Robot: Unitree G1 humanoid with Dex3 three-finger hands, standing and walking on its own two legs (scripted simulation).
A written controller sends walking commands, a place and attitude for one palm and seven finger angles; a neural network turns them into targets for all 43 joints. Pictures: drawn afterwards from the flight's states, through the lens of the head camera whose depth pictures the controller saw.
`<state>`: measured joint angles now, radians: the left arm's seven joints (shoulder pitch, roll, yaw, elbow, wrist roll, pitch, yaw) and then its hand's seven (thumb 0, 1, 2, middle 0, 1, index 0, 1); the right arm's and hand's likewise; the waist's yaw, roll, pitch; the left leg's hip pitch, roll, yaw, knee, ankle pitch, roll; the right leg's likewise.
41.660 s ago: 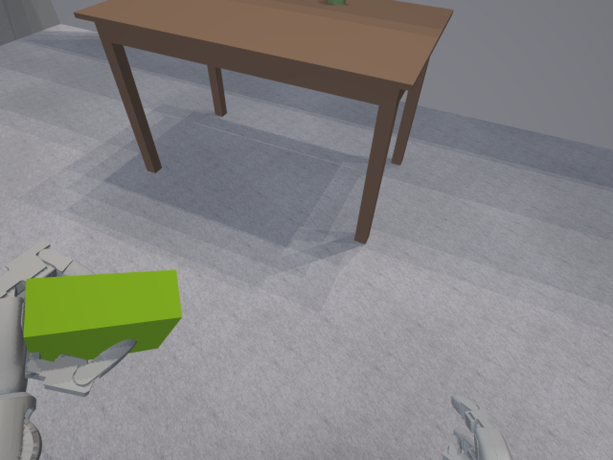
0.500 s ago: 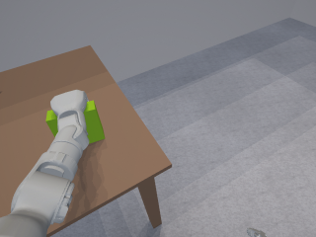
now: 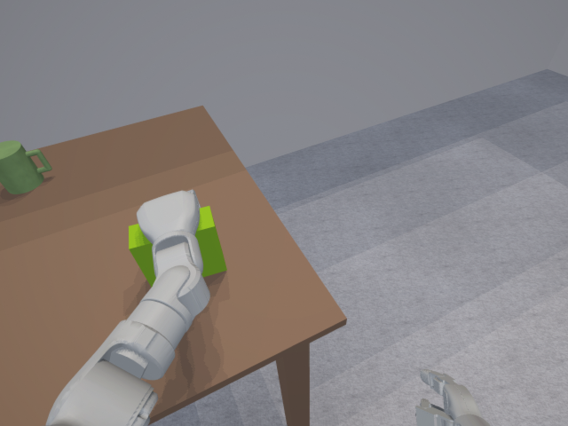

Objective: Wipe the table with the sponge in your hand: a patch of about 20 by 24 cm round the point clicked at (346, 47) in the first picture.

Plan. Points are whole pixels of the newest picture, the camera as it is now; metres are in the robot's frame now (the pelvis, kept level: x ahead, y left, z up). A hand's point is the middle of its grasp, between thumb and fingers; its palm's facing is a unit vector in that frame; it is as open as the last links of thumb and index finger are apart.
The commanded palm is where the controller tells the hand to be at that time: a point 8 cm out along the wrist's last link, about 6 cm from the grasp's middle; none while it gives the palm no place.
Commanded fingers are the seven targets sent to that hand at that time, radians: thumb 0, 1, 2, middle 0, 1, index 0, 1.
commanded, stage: wipe back along the third lane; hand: left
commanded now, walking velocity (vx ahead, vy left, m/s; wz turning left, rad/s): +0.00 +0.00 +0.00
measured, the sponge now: (184, 257) +0.37 +0.20 +0.03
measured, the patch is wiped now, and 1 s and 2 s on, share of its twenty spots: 0.95 0.95 0.95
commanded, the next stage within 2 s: slide back across to the middle lane in 1.16 s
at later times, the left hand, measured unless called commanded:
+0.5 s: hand (190, 253) +0.35 +0.18 +0.07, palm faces +0.08 -0.08 -0.99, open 9.5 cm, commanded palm +0.29 +0.15 +0.11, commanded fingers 0.00 0.10 1.30 -1.20 -1.60 -1.20 -1.60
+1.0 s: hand (208, 278) +0.30 +0.14 +0.07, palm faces +0.10 -0.11 -0.99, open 9.4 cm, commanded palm +0.25 +0.12 +0.11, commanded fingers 0.00 0.10 1.30 -1.20 -1.60 -1.20 -1.60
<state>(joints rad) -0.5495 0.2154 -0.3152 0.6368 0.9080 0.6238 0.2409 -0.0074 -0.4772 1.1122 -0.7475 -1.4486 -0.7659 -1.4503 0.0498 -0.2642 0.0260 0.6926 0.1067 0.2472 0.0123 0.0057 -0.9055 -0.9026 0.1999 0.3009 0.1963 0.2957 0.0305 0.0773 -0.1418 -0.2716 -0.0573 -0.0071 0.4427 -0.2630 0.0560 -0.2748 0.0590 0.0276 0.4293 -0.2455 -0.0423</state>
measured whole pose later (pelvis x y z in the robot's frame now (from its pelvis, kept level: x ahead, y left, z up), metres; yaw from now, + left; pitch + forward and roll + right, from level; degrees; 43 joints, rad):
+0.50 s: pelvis +0.01 +0.01 -0.01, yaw +2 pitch +3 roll -1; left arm -0.39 0.17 -0.50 0.31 0.96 0.75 0.18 0.01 -0.45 1.09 -0.73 -1.46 -0.76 -1.46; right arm -0.02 -0.24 0.04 0.66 0.10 0.30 0.11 0.01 -0.91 -0.90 0.20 0.30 0.20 0.30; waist 0.08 0.09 -0.14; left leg -0.25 -0.09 -0.03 0.51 -0.32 0.08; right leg -0.24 0.03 0.00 0.50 -0.31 -0.03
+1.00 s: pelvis -0.01 -0.02 +0.00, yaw +0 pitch +0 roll +1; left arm -0.24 0.20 -0.48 0.17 0.95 0.72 0.20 0.04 -0.44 1.08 -0.73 -1.46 -0.76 -1.45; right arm -0.01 -0.27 0.03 0.65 0.10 0.30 0.09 0.01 -0.91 -0.90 0.20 0.30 0.19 0.30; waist 0.06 0.10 -0.11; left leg -0.20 -0.05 -0.01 0.49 -0.29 0.04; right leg -0.22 0.07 0.01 0.51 -0.29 -0.07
